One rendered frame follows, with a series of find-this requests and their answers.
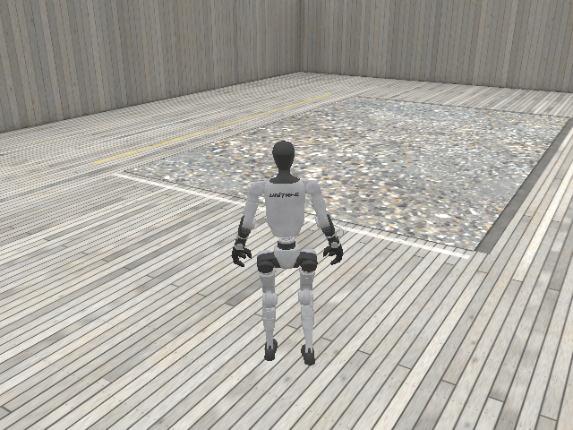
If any robot left forearm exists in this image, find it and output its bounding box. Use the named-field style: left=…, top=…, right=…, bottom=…
left=234, top=215, right=251, bottom=250

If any robot left upper arm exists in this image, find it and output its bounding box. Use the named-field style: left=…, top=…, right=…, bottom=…
left=242, top=180, right=266, bottom=229

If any robot right upper arm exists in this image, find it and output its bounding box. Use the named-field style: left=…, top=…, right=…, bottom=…
left=303, top=179, right=330, bottom=228

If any right robot hand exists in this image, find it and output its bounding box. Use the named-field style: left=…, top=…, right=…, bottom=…
left=323, top=244, right=343, bottom=265

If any robot right forearm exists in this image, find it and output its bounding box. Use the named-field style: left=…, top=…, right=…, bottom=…
left=321, top=214, right=340, bottom=248

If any left robot hand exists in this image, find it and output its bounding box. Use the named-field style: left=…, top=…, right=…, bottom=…
left=231, top=247, right=252, bottom=267

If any robot left shin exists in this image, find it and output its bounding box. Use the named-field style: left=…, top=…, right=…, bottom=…
left=262, top=293, right=276, bottom=349

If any robot left thigh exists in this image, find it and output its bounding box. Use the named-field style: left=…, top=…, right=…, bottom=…
left=257, top=250, right=278, bottom=308

